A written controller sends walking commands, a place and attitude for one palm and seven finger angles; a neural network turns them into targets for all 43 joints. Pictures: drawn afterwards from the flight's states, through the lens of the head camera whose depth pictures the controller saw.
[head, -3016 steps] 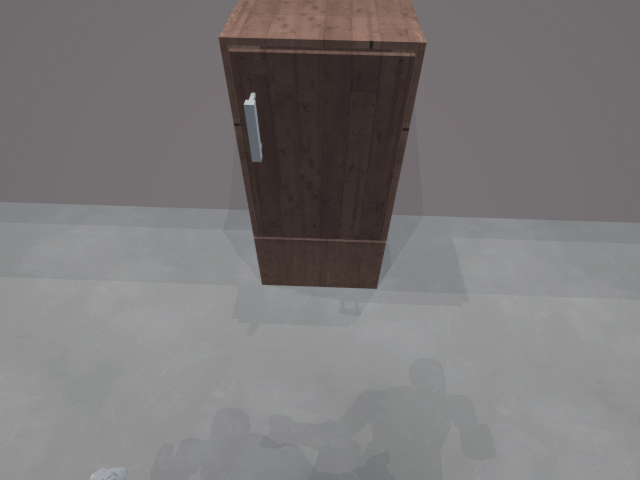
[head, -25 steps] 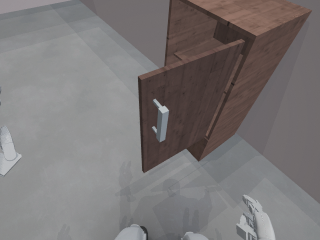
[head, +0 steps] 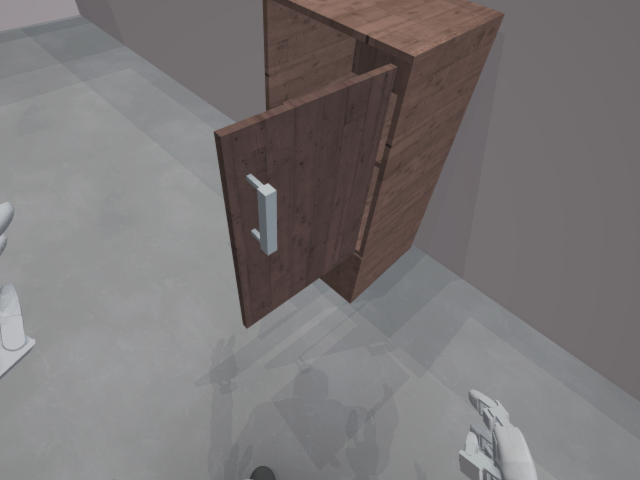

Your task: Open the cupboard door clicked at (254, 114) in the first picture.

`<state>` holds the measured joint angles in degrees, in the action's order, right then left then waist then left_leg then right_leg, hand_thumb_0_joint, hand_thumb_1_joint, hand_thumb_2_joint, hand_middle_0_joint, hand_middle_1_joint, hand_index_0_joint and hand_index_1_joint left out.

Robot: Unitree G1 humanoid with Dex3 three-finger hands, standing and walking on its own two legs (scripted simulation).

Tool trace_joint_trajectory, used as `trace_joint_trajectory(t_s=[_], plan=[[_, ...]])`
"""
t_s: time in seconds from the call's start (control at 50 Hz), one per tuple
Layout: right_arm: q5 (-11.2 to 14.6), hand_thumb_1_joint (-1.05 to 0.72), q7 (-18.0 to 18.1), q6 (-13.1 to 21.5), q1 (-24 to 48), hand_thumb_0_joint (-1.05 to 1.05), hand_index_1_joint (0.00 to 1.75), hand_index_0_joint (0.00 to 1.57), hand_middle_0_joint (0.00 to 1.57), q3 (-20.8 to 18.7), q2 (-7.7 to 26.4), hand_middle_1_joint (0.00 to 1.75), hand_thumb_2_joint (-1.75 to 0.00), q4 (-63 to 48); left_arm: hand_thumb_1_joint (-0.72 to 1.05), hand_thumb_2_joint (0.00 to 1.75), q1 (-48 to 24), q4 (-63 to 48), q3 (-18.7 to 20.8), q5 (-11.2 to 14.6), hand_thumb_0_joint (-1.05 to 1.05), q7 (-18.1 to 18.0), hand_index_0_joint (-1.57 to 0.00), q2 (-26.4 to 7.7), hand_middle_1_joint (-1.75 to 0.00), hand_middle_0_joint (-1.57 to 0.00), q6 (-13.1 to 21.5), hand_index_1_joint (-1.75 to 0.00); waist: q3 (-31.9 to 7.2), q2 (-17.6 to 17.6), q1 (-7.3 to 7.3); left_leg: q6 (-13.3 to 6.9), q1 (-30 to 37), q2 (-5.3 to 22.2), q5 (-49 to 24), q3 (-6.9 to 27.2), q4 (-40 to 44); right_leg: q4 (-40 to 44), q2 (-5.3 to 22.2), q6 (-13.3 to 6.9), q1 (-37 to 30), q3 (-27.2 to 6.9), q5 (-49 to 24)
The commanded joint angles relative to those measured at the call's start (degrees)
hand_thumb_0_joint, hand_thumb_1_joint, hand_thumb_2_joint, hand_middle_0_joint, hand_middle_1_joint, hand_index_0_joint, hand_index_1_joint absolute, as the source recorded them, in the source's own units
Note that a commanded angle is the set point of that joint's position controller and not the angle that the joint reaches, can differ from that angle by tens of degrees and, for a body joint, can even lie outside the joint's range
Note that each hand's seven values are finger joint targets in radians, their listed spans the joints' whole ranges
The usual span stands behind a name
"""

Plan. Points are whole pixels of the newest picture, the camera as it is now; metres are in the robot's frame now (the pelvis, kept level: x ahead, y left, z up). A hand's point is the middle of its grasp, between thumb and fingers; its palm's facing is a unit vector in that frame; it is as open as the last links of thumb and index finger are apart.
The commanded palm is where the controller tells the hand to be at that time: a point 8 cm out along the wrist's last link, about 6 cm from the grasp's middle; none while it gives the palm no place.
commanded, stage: stop stepping back and stand still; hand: left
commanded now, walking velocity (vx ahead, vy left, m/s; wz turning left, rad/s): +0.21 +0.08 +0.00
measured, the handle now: (260, 215) +0.56 +0.11 -0.04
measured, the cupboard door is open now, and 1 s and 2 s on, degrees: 86 86 86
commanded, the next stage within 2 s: let the arm hang, fingers relaxed in 0.56 s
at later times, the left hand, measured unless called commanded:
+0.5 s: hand out of the picture +0.16 +0.26 +0.17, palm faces +0.40 -0.77 -0.50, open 7.4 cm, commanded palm +0.10 +0.30 +0.18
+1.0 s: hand out of the picture +0.01 +0.17 -0.17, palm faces +0.08 -0.98 -0.17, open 6.9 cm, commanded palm none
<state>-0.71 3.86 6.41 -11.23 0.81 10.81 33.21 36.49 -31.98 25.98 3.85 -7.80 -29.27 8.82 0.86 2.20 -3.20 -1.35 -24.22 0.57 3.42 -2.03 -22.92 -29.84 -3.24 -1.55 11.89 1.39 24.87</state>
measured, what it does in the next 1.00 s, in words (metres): steps on the spot: left foot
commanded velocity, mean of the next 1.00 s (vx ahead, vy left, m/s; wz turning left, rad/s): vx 0.05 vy -0.02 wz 0.00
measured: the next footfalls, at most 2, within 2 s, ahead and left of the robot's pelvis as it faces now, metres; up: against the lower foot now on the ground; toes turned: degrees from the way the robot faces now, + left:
left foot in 0.20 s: +0.05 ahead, +0.13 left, +0.00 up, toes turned +0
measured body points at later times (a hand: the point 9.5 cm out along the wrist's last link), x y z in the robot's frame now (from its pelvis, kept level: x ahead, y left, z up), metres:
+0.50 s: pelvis -0.03 +0.00 +0.00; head -0.04 +0.00 +0.45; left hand +0.13 +0.30 +0.19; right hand +0.12 -0.21 -0.09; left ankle +0.01 +0.13 -0.73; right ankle -0.03 -0.09 -0.73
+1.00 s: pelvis -0.03 -0.01 +0.00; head -0.01 +0.01 +0.45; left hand +0.01 +0.23 -0.16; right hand +0.04 -0.26 -0.14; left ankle +0.01 +0.13 -0.73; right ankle -0.03 -0.09 -0.73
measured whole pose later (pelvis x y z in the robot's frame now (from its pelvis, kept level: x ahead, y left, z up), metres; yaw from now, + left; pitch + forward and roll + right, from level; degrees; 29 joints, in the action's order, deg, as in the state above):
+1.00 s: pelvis -0.03 -0.01 +0.00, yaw +3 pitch -1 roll -1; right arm -1.5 1.1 -1.2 -11.5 0.5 12.6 56.8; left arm 12.9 54.5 1.3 -0.7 -1.2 -10.2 -2.1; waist 4.1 1.6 -0.3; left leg 1.0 -17.1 0.1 10.5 3.6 -28.9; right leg -28.3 -1.8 -2.8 11.2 4.8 15.9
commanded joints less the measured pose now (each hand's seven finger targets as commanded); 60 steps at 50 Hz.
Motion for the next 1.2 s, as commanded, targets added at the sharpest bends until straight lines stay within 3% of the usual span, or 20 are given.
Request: trace_joint_trajectory(t_s=[0.0,0.02,0.04,0.12,0.18,0.26,0.32,0.4,0.46,0.48,0.52,0.62,0.64,0.66,0.7,0.76,0.8,0.86,0.94,1.18], plan=[[-0.3,-0.9,0.66,1.25,4.38,0.0,0.3,0.2,0.2,-3.43,7.76,0.3,-0.9,-6.66,0.9,0.9,0.73,-12.69,8.82,-0.05,0.0,-2.47,-0.2,-9.4,-0.3,-0.2,4.17,-0.3,-4.67,4.77,2.52,3.57,7.41,-1.75,15.39,2.68,-22.13,23.81,18.36,-7.15,14.89,-21.52,17.03],[-0.44,-0.9,1.02,1.1,3.37,0.0,0.3,0.2,0.2,-3.85,7.49,0.3,-0.9,-4.81,0.9,0.9,-1.67,-9.32,8.05,-0.74,0.0,-2.7,-0.2,-7.74,-0.3,-0.2,3.56,-0.3,-1.46,8.29,2.66,3.42,4.43,-0.82,15.34,4.27,-30.5,24.63,21.07,-8.93,19.33,-24.32,19.28],[-0.33,-0.9,1.17,1.14,1.68,0.0,0.3,0.2,0.2,-3.84,7.56,0.3,-0.9,-3.48,0.9,0.9,-4.73,-6.67,6.55,-1.38,0.0,-2.94,-0.2,-5.98,-0.3,-0.2,3.66,-0.3,-0.66,6.17,1.31,3.13,2.39,0.56,15.65,4.59,-31.86,22.32,19.66,-7.88,17.99,-20.81,16.06],[0.24,-0.9,2.69,3.78,2.68,0.0,0.3,0.2,0.2,-3.1,8.48,0.3,-0.9,-2.35,0.9,0.9,-14.11,-1.45,2.01,-2.97,0.0,-3.28,-0.2,-3.67,-0.3,-0.2,4.74,-0.3,1.12,-0.49,1.56,0.34,10.52,0.95,14.21,1.57,-6.49,14.04,12.06,-2.48,11.1,-10.02,3.27],[0.64,-0.9,2.79,5.42,3.18,0.0,0.3,0.2,0.2,-3.78,10.15,0.3,-0.9,-3.55,0.9,0.9,-14.64,-4.24,1.74,-2.98,0.0,-2.81,-0.2,-3.93,-0.3,-0.2,5.68,-0.3,0.04,-4.25,3.0,-1.61,12.2,5.18,9.58,6.88,-0.11,7.95,6.58,0.28,5.46,-7.36,-8.28],[0.29,-0.9,1.99,5.71,3.84,0.0,0.3,0.2,0.2,-2.4,8.28,0.3,-0.9,-3.3,0.9,0.9,-12.2,-8.59,4.21,-3.18,0.0,-2.27,-0.2,-5.63,-0.3,-0.2,6.39,-0.3,0.02,-13.85,2.97,-3.18,3.23,11.0,30.16,17.69,13.9,-2.84,1.72,2.21,0.18,-0.49,-4.63],[-0.05,-0.9,1.29,6.08,3.34,0.0,0.3,0.2,0.2,-2.33,7.54,0.3,-0.9,-3.97,0.9,0.9,-8.16,-8.02,4.29,-3.08,0.0,-2.45,-0.2,-4.17,-0.3,-0.2,6.02,-0.3,-1.07,-11.7,2.9,-3.64,2.44,11.92,28.74,16.3,13.67,-2.39,1.84,1.9,-1.95,0.09,-5.46],[0.11,-0.9,0.65,5.03,3.0,0.0,0.3,0.2,0.2,-2.44,7.42,0.3,-0.9,-4.24,0.9,0.9,-3.63,-5.58,5.22,-2.31,0.0,-2.57,-0.2,-3.9,-0.3,-0.2,5.0,-0.3,-4.1,-8.22,2.75,-0.92,1.75,6.93,25.22,7.89,6.65,6.17,2.77,0.48,-6.04,-1.27,-5.42],[0.07,-0.9,0.51,3.64,2.37,0.0,0.3,0.2,0.2,-3.1,7.32,0.3,-0.9,-3.97,0.9,0.9,-3.66,-4.19,4.85,-1.51,0.0,-2.37,-0.2,-3.98,-0.3,-0.2,4.23,-0.3,-3.18,0.67,2.07,0.82,4.9,1.88,16.45,2.42,-8.38,15.39,10.23,-3.42,2.67,-14.87,1.52],[0.2,-0.9,0.38,3.49,2.07,0.0,0.3,0.2,0.2,-2.81,6.89,0.3,-0.9,-3.56,0.9,0.9,-5.33,-4.98,3.75,-1.37,0.0,-2.33,-0.2,-3.41,-0.3,-0.2,4.1,-0.3,-3.21,1.46,1.73,0.9,6.63,1.61,13.28,2.02,-11.27,15.76,12.36,-4.38,4.05,-16.3,-2.06],[0.36,-0.9,0.42,3.44,2.25,0.0,0.3,0.2,0.2,-2.47,6.96,0.3,-0.9,-3.23,0.9,0.9,-8.11,-4.58,3.45,-1.39,0.0,-2.52,-0.2,-3.65,-0.3,-0.2,4.12,-0.3,-4.06,1.51,1.67,0.98,9.44,1.58,8.55,2.49,-9.53,12.97,11.7,-3.63,3.2,-12.15,-11.02],[0.67,-0.9,1.43,3.72,4.24,0.0,0.3,0.2,0.2,-2.29,7.65,0.3,-0.9,-3.81,0.9,0.9,-11.26,-4.5,2.75,-1.77,0.0,-1.91,-0.2,-4.28,-0.3,-0.2,4.55,-0.3,-1.86,-5.65,2.72,0.03,13.02,3.87,1.71,5.49,-0.9,9.32,5.5,0.88,2.83,-5.26,-15.44],[0.07,-0.9,-4.03,4.26,5.51,0.0,0.3,0.2,0.2,-5.81,17.08,0.3,-0.9,9.89,0.9,0.9,-12.58,39.56,-19.55,-6.97,0.0,6.52,-0.2,7.99,-0.3,-0.2,-4.17,-0.3,0.74,-6.6,0.86,-1.27,5.33,6.04,-9.53,9.55,-8.4,-2.42,8.46,-0.34,6.61,-0.96,-24.7],[0.32,-0.9,-3.58,1.17,1.24,0.0,0.3,0.2,0.2,-5.95,13.49,0.3,-0.9,9.95,0.9,0.9,-10.4,41.96,-19.21,-6.22,0.0,7.63,-0.2,10.22,-0.3,-0.2,-7.79,-0.3,-3.55,-3.37,2.59,-1.5,8.2,5.96,-15.91,7.5,-7.37,-2.3,7.27,-0.2,4.05,-2.67,-25.11],[-0.35,-0.9,-3.2,-1.43,0.61,0.0,0.3,0.2,0.2,-4.43,12.02,0.3,-0.9,9.03,0.9,0.9,-13.68,46.24,-19.85,-5.97,0.0,7.83,-0.2,10.95,-0.3,-0.2,-8.54,-0.3,-4.87,2.1,3.42,-3.44,3.77,7.17,-7.44,11.23,-6.63,-2.1,6.96,-0.66,1.51,-1.87,-18.89],[-0.78,-0.9,-3.29,-3.58,2.36,0.0,0.3,0.2,0.2,-3.8,11.81,0.3,-0.9,9.88,0.9,0.9,-20.72,56.42,-20.33,-6.0,0.0,7.76,-0.2,7.47,-0.3,-0.2,-7.99,-0.3,-3.84,9.58,2.98,-1.39,5.69,2.66,-0.34,8.32,-9.54,4.32,10.89,-3.26,3.02,-6.26,-18.07],[-1.2,-0.9,-3.31,-4.93,2.25,0.0,0.3,0.2,0.2,-3.34,11.36,0.3,-0.9,12.27,0.9,0.9,-24.04,64.01,-21.29,-5.59,0.0,7.29,-0.2,6.72,-0.3,-0.2,-8.13,-0.3,-4.13,5.37,2.4,-0.6,8.84,1.72,-1.3,6.94,-9.15,5.21,12.07,-4.22,2.74,-6.87,-20.43],[-1.22,-0.9,-2.94,-6.03,2.61,0.0,0.3,0.2,0.2,-2.03,10.16,0.3,-0.9,15.84,0.9,0.9,-24.94,73.86,-22.83,-4.96,0.0,6.64,-0.2,7.6,-0.3,-0.2,-8.72,-0.3,-3.44,-5.67,3.01,-0.52,10.06,3.56,-3.94,9.3,-3.44,5.15,9.12,-2.15,-0.54,-5.04,-17.83],[-1.04,-0.9,-2.19,-6.33,1.22,0.0,0.3,0.2,0.2,-1.47,7.43,0.3,-0.9,20.7,0.9,0.9,-22.11,84.01,-23.01,-4.59,0.0,6.5,-0.2,10.9,-0.3,-0.2,-8.66,-0.3,-2.55,-11.51,3.45,-0.45,9.32,3.94,2.1,9.46,-0.08,9.21,8.69,-1.94,-3.69,-5.17,-13.24],[-0.62,-0.9,-1.68,-7.28,-6.8,0.0,0.3,0.2,0.2,-1.66,3.67,0.3,-0.9,28.95,0.9,0.9,-19.68,94.99,-24.28,-4.16,0.0,6.17,-0.2,13.18,-0.3,-0.2,-8.75,-0.3,2.46,-1.33,2.64,-0.38,11.57,3.68,6.57,8.13,1.51,13.44,8.79,-2.14,0.37,-3.84,-6.47]])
